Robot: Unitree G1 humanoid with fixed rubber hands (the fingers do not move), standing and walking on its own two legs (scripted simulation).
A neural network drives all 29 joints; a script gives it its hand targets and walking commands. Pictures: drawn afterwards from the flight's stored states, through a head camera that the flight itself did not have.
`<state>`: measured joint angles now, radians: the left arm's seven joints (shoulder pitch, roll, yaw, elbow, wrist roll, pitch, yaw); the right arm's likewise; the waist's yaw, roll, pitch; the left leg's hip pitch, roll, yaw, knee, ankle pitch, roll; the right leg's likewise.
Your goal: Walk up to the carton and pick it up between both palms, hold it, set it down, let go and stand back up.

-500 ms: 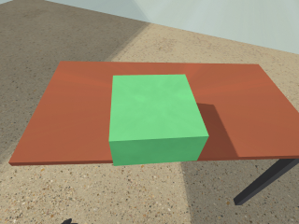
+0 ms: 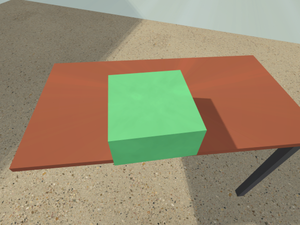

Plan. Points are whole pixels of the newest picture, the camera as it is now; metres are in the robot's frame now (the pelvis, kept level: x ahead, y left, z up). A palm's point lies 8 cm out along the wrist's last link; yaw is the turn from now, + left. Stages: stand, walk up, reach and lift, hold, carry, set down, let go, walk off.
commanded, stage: stand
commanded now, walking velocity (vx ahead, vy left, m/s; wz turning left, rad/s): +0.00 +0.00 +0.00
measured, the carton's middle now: (150, 113) +0.49 +0.00 -0.01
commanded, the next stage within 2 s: none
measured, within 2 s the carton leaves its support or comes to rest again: neither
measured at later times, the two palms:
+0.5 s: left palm out of the picture +0.04 +0.23 -0.14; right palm out of the picture -0.02 -0.24 -0.14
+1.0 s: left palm out of the picture +0.01 +0.21 -0.14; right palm out of the picture -0.02 -0.23 -0.14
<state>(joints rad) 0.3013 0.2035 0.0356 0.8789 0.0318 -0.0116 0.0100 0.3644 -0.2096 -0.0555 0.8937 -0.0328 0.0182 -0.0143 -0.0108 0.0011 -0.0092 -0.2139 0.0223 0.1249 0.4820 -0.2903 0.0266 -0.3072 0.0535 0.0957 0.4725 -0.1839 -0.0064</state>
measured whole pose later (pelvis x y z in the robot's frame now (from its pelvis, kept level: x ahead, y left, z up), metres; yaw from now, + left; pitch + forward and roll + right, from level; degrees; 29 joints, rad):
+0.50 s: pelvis +0.01 +0.00 +0.00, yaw +1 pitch -1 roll +0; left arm 0.27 0.17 0.01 1.03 0.02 0.00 0.03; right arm 0.38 -0.17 -0.04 1.05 -0.03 0.01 -0.03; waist -0.02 0.00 0.01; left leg -0.14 0.02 0.11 0.45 -0.30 0.02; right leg -0.25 0.05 0.09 0.47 -0.21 -0.02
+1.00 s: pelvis +0.01 -0.01 +0.00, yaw +0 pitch -1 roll +0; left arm 0.27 0.14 0.00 1.13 0.02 -0.01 0.04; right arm 0.35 -0.14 -0.03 1.11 -0.02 0.01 -0.04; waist 0.00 0.00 0.03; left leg -0.13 0.03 0.12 0.43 -0.29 0.01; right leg -0.24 0.06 0.09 0.47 -0.20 -0.02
